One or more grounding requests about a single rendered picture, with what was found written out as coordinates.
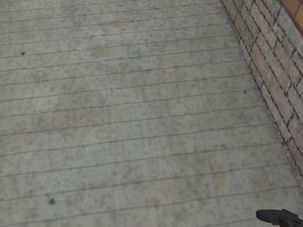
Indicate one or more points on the robot right hand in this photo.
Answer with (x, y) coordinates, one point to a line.
(283, 217)

